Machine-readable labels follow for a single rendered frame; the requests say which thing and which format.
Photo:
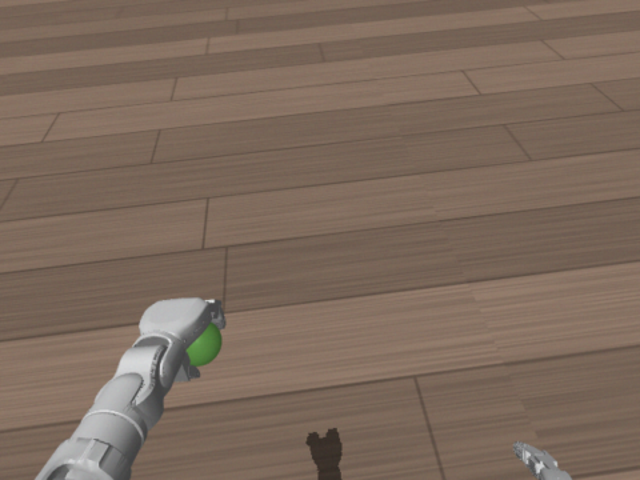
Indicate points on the left robot hand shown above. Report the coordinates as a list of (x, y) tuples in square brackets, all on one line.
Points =
[(186, 319)]

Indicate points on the ball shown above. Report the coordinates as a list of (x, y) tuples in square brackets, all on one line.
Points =
[(203, 350)]

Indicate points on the left robot arm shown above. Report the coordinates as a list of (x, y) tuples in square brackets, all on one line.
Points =
[(110, 435)]

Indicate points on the right robot hand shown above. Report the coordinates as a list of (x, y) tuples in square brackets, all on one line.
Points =
[(541, 464)]

